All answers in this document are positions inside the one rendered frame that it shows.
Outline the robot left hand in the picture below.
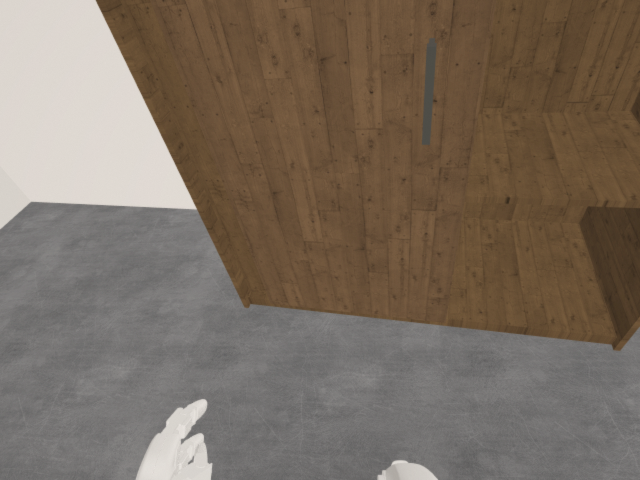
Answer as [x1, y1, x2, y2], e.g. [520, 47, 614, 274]
[136, 399, 212, 480]

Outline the handle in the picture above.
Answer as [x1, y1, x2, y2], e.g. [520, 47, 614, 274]
[422, 38, 437, 145]

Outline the wardrobe door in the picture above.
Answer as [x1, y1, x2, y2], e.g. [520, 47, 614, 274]
[120, 0, 267, 294]
[150, 0, 496, 323]

